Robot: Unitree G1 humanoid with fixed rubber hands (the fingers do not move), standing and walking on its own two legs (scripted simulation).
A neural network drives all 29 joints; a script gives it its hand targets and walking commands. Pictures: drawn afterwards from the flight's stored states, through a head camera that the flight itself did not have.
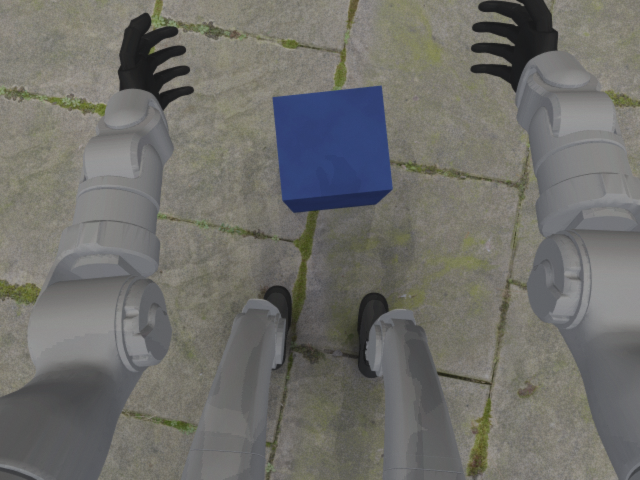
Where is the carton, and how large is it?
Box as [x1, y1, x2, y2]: [272, 86, 392, 212]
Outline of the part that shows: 381,86 272,97 282,200 293,212 375,204 392,189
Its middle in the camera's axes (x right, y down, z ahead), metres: +0.03 -0.17 +0.87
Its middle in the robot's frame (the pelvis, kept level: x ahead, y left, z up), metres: +0.54 +0.02 -0.53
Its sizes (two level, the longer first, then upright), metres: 0.210 0.200 0.250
